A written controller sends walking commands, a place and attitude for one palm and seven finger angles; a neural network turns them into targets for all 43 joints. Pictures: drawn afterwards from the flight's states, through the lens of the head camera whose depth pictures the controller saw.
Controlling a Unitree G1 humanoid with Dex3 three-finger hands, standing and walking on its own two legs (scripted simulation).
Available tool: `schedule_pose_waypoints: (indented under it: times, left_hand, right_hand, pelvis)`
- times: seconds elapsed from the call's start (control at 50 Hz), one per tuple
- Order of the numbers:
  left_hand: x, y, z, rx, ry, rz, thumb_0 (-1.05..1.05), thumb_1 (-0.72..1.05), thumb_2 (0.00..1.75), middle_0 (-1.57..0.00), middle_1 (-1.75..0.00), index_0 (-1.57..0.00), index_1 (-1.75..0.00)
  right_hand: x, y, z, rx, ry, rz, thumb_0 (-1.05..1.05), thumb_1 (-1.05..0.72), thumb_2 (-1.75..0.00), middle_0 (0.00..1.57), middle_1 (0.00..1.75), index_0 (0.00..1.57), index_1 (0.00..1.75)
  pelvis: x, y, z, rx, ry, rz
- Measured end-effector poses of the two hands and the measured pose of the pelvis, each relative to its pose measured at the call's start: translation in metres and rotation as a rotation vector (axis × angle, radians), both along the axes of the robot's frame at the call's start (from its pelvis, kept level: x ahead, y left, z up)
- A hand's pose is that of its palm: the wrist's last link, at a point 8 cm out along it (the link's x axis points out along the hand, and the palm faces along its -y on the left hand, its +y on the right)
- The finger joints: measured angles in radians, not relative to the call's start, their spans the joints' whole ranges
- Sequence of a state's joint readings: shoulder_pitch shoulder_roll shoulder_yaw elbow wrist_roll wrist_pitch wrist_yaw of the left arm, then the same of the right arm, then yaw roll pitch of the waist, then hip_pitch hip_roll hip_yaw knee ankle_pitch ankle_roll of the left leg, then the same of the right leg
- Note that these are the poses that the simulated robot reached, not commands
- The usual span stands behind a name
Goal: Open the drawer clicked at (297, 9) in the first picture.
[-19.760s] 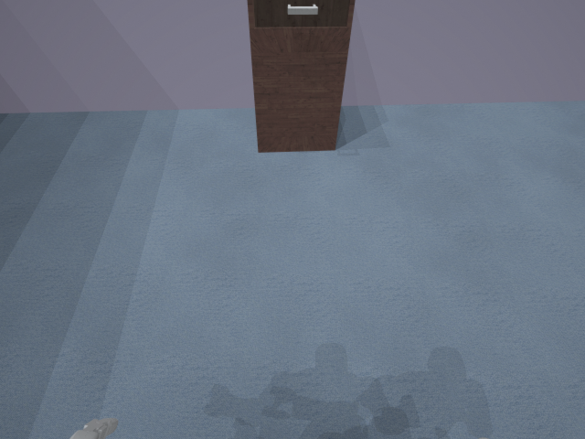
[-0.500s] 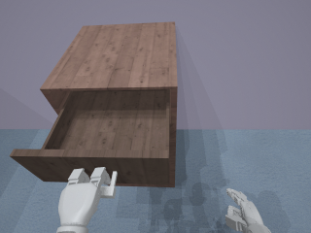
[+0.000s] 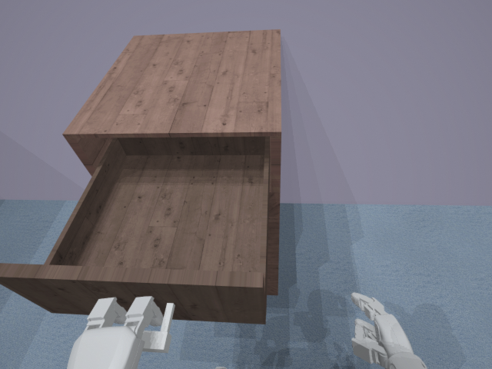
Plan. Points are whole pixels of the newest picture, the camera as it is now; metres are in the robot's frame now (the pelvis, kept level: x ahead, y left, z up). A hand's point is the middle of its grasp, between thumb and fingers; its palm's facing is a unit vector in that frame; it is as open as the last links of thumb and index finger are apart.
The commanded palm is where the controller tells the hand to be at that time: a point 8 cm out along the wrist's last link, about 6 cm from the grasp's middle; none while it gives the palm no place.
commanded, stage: pull the drawer open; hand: left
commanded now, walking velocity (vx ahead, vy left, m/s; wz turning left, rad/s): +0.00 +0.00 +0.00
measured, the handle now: (132, 324) +0.18 +0.19 +0.02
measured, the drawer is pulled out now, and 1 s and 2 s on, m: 0.29 0.29 0.27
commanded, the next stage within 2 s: open the thumb to release the handle in 0.16 s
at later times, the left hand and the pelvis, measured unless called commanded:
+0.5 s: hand (127, 365) +0.13 +0.19 +0.00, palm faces -0.04 -0.14 -0.99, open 6.7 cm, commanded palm +0.10 +0.20 +0.05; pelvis +0.00 -0.01 -0.01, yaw +1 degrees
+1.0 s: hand (126, 366) +0.13 +0.19 +0.00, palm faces -0.03 -0.14 -0.99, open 13.5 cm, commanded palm +0.11 +0.20 +0.05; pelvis -0.01 -0.01 +0.00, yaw +1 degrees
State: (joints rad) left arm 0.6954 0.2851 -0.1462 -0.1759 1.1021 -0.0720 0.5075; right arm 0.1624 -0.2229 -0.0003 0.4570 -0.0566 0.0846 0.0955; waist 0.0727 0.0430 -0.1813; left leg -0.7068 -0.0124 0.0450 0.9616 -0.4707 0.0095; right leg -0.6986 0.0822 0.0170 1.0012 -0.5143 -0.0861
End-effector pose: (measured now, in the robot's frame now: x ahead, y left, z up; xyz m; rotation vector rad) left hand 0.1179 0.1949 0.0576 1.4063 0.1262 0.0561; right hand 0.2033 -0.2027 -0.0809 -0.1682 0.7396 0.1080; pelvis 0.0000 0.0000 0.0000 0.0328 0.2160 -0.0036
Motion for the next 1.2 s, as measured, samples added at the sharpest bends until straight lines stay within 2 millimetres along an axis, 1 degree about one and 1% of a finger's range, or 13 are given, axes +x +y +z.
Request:
schedule_pose_waypoints:
  times: [0.14,0.28,0.34,0.4,0.46,0.52,0.74,0.82,0.88,0.96,1.1,1.2]
  left_hand:
    - [-0.013,0.0,0.001,0.002,0.025,-0.005,0.06,0.71,0.75,-0.29,-1.35,-0.42,-1.35]
    - [-0.012,0.0,0.002,0.0,0.04,-0.017,0.06,0.71,0.75,-0.29,-1.35,-0.42,-1.35]
    - [-0.009,0.002,0.0,0.036,0.017,-0.051,0.04,0.71,0.77,-0.31,-1.35,-0.42,-1.35]
    - [-0.006,0.003,-0.001,0.037,-0.001,-0.049,0.03,0.68,0.78,-0.34,-1.34,-0.41,-1.34]
    - [-0.004,0.002,0.0,0.031,0.0,-0.039,0.02,0.6,0.75,-0.34,-1.32,-0.42,-1.33]
    - [-0.004,0.002,0.0,0.025,0.005,-0.034,0.01,0.47,0.71,-0.34,-1.31,-0.42,-1.31]
    - [-0.006,0.002,0.0,0.03,0.007,-0.043,0.0,-0.18,0.44,-0.34,-1.26,-0.36,-1.24]
    - [-0.006,0.002,0.0,0.026,0.001,-0.042,0.0,-0.34,0.37,-0.33,-1.25,-0.36,-1.22]
    - [-0.006,0.002,-0.001,0.026,-0.004,-0.042,0.0,-0.41,0.34,-0.34,-1.24,-0.36,-1.22]
    - [-0.006,0.002,-0.001,0.024,-0.007,-0.039,0.0,-0.46,0.31,-0.33,-1.23,-0.36,-1.21]
    - [-0.004,0.003,-0.002,0.025,-0.026,-0.046,0.0,-0.49,0.3,-0.34,-1.23,-0.36,-1.21]
    - [0.004,0.003,-0.002,0.031,-0.044,-0.043,0.0,-0.49,0.3,-0.34,-1.22,-0.37,-1.22]
  right_hand:
    - [0.002,-0.002,-0.004,-0.002,-0.012,0.011,0.01,-0.91,-0.9,0.2,0.3,0.2,0.29]
    - [0.003,-0.002,-0.008,0.006,-0.016,0.009,0.01,-0.91,-0.9,0.2,0.3,0.2,0.29]
    - [0.002,-0.004,-0.014,-0.017,-0.002,0.018,0.01,-0.91,-0.9,0.2,0.3,0.2,0.29]
    - [0.001,-0.007,-0.02,-0.022,0.015,0.012,0.01,-0.91,-0.9,0.2,0.3,0.2,0.29]
    - [-0.002,-0.01,-0.023,-0.017,0.029,-0.007,0.01,-0.91,-0.9,0.2,0.3,0.2,0.29]
    - [-0.006,-0.011,-0.022,-0.014,0.037,-0.021,0.01,-0.91,-0.9,0.2,0.3,0.2,0.29]
    - [-0.015,-0.019,-0.014,-0.027,0.032,-0.042,0.01,-0.91,-0.9,0.2,0.3,0.2,0.29]
    - [-0.017,-0.022,-0.013,-0.036,0.028,-0.051,0.01,-0.91,-0.9,0.2,0.3,0.2,0.29]
    - [-0.018,-0.022,-0.012,-0.041,0.029,-0.053,0.01,-0.91,-0.9,0.2,0.3,0.2,0.29]
    - [-0.019,-0.021,-0.012,-0.04,0.029,-0.053,0.01,-0.91,-0.9,0.2,0.3,0.2,0.29]
    - [-0.019,-0.014,-0.012,-0.041,0.037,-0.043,0.01,-0.91,-0.9,0.2,0.3,0.2,0.29]
    - [-0.018,-0.01,-0.013,-0.033,0.042,-0.045,0.01,-0.91,-0.9,0.2,0.3,0.2,0.29]
  pelvis:
    - [0.001,-0.001,-0.004,0.002,0.012,-0.003]
    - [0.003,-0.003,-0.007,0.009,0.029,-0.008]
    - [0.002,-0.004,-0.011,0.007,0.041,0.002]
    - [0.001,-0.005,-0.013,0.007,0.046,0.007]
    - [0.0,-0.005,-0.012,0.009,0.041,0.011]
    - [-0.001,-0.007,-0.01,0.011,0.034,0.011]
    - [-0.009,-0.01,-0.005,0.005,0.017,0.009]
    - [-0.01,-0.01,-0.005,0.003,0.012,0.008]
    - [-0.011,-0.009,-0.004,0.001,0.009,0.009]
    - [-0.012,-0.007,-0.004,0.0,0.007,0.009]
    - [-0.014,-0.005,-0.003,-0.004,0.003,0.014]
    - [-0.015,-0.003,-0.002,-0.008,-0.001,0.017]
